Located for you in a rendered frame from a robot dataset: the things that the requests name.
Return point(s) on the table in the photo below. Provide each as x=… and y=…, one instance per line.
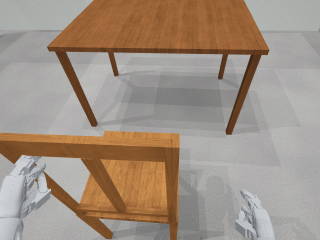
x=222, y=27

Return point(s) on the left robot forearm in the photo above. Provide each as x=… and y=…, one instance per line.
x=11, y=228

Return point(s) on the left robot hand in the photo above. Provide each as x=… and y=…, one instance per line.
x=14, y=188

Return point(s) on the right robot hand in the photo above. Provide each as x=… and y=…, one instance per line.
x=259, y=223

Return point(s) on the chair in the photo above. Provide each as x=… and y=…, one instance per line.
x=134, y=176

